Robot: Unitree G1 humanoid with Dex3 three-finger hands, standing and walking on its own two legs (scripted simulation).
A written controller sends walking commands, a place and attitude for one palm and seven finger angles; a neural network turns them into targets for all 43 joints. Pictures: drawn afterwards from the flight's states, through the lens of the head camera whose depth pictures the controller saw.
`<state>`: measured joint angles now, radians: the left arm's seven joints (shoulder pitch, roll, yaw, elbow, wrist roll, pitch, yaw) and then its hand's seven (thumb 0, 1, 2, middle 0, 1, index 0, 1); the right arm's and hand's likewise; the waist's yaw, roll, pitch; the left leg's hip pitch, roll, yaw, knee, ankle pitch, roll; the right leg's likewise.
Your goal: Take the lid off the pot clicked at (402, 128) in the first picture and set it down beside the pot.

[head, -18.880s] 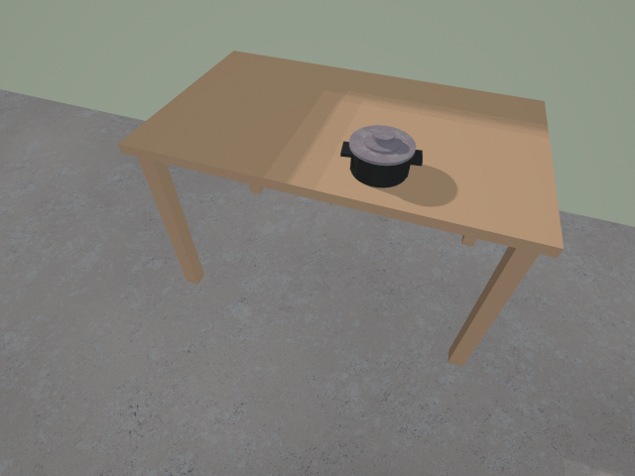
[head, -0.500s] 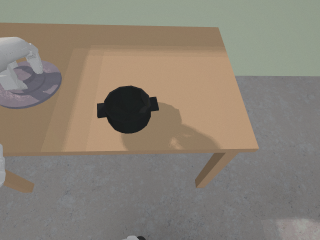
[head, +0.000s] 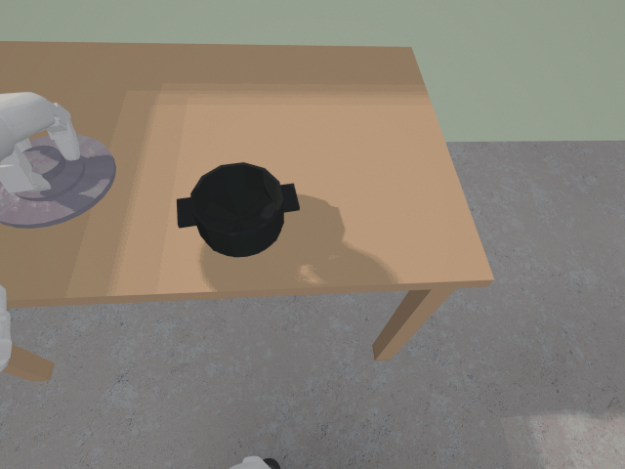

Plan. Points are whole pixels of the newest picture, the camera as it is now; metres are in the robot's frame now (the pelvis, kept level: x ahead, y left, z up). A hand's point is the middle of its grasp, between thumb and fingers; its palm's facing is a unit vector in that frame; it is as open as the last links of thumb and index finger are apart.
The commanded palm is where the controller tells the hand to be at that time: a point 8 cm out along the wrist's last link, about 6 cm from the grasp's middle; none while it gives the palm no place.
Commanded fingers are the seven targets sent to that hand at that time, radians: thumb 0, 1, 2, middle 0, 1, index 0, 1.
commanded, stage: lower the lid onto the table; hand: left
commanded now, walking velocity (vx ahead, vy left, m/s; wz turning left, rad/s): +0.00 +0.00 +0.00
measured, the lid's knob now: (40, 163) +0.49 +0.33 +0.08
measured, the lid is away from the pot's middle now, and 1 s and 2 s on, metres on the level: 0.24 0.24 0.25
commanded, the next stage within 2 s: none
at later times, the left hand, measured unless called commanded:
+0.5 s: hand (32, 189) +0.45 +0.34 +0.07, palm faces -0.48 -0.09 -0.87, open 8.0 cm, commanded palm +0.51 +0.34 +0.14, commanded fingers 0.00 0.63 0.99 -0.68 -1.07 -0.74 -1.12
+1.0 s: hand (48, 194) +0.47 +0.33 +0.04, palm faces -0.46 -0.11 -0.88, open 8.0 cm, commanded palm +0.52 +0.33 +0.10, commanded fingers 0.00 0.63 0.99 -0.68 -1.07 -0.74 -1.12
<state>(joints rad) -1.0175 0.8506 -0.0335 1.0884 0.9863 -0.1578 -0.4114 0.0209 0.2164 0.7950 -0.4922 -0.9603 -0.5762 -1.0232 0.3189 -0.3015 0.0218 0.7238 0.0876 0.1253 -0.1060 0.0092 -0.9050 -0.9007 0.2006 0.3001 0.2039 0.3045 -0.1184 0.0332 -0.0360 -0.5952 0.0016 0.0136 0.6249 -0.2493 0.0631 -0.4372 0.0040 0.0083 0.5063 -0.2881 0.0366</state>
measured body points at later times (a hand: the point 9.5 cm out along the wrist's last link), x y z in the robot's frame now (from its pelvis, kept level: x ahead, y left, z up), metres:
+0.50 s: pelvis +0.00 +0.01 -0.01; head +0.10 +0.03 +0.43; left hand +0.48 +0.34 +0.12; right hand +0.02 -0.28 -0.12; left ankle +0.03 +0.08 -0.73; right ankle -0.03 -0.16 -0.73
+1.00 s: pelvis +0.00 +0.02 -0.02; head +0.11 +0.04 +0.42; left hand +0.49 +0.34 +0.10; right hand -0.02 -0.27 -0.12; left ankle +0.03 +0.08 -0.73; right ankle -0.03 -0.16 -0.73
